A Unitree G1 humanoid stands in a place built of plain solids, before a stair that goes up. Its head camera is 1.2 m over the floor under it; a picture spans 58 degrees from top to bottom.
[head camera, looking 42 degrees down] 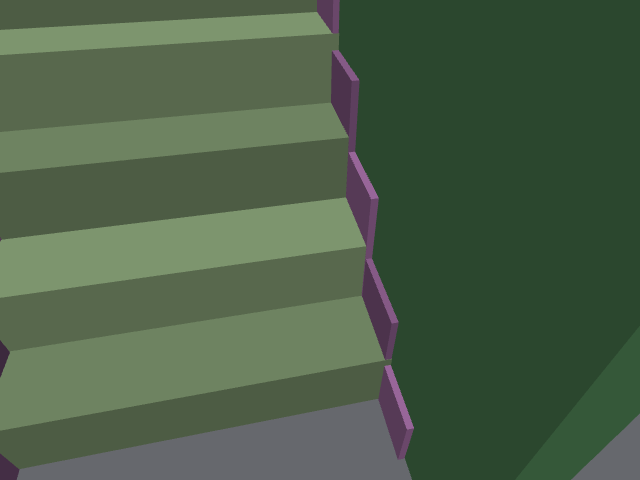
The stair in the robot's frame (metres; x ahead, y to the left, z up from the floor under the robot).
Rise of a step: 0.20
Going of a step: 0.23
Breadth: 1.02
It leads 12 degrees to the left of straight ahead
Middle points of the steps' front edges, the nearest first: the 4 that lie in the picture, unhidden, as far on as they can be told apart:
0.54 0.31 0.20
0.76 0.35 0.41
0.98 0.40 0.61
1.20 0.44 0.82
